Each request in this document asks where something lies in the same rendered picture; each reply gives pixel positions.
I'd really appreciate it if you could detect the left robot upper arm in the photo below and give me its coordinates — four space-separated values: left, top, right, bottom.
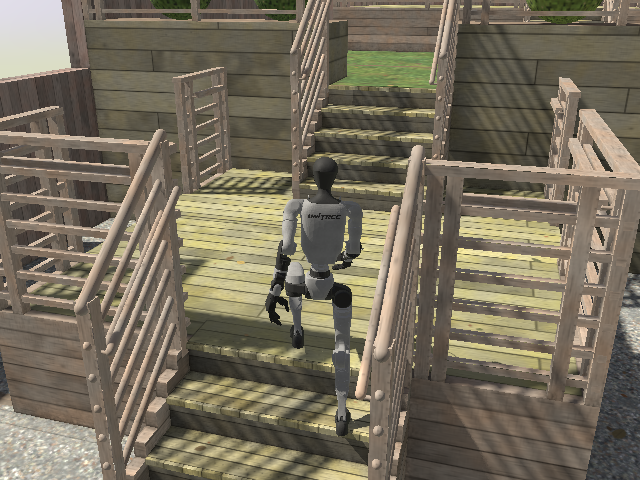
281 199 304 256

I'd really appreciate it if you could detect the right robot upper arm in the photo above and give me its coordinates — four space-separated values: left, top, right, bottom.
344 201 363 254

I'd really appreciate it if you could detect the robot left foot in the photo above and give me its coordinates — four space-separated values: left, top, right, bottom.
290 325 304 349

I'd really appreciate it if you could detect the robot left shin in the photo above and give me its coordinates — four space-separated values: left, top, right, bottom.
289 296 302 336

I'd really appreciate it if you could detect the right robot forearm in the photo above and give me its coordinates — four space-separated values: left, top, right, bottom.
343 242 362 262

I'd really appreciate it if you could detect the left robot hand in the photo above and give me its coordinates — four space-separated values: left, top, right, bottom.
265 293 289 326

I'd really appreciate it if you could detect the left robot forearm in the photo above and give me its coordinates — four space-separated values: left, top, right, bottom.
269 240 291 296

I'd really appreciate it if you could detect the right robot hand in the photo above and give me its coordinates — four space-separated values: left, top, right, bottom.
332 251 353 270

